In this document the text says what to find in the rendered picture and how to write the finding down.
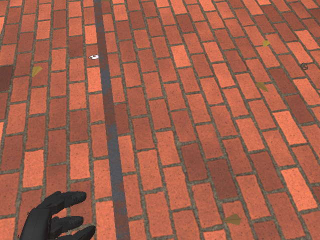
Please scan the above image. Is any robot left hand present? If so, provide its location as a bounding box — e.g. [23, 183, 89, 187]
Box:
[17, 191, 96, 240]

